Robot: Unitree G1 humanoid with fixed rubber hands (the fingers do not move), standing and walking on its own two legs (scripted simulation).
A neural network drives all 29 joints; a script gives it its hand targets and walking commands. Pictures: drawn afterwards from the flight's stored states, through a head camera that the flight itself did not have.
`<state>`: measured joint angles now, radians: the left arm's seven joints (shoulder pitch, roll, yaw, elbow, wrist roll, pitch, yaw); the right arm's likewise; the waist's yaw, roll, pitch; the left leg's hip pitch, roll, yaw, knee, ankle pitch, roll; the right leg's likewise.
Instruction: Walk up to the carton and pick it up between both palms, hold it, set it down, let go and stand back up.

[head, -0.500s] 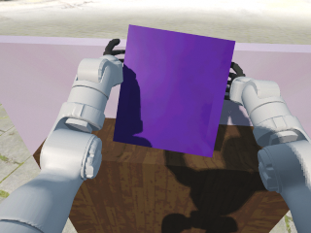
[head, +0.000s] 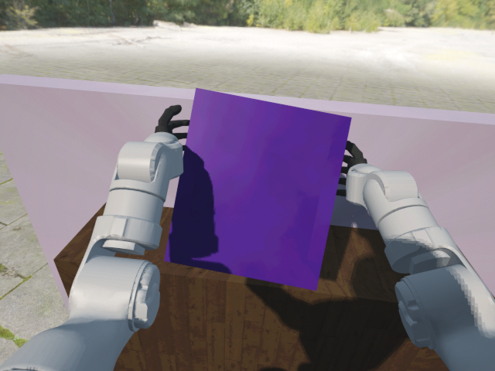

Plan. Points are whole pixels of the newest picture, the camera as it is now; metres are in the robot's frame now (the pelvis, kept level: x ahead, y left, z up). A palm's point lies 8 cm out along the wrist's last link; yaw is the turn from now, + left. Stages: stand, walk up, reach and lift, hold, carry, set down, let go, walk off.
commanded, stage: hold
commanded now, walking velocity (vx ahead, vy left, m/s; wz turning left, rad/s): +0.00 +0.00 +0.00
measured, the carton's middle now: (255, 187) +0.38 +0.03 +0.20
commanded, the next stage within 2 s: none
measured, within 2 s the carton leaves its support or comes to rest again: neither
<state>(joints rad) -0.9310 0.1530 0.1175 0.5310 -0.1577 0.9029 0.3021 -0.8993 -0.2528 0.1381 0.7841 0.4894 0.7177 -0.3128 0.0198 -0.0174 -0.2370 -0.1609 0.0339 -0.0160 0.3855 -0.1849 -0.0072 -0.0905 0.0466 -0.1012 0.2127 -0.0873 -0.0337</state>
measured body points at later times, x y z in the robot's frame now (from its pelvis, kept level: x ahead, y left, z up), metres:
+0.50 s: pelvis -0.02 +0.02 +0.00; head -0.12 +0.02 +0.43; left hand +0.37 +0.14 +0.28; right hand +0.37 -0.17 +0.21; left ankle +0.02 +0.12 -0.75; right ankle +0.02 -0.09 -0.75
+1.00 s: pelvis -0.01 -0.01 +0.00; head -0.16 +0.01 +0.42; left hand +0.31 +0.19 +0.30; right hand +0.34 -0.12 +0.25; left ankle +0.02 +0.12 -0.75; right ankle +0.02 -0.10 -0.75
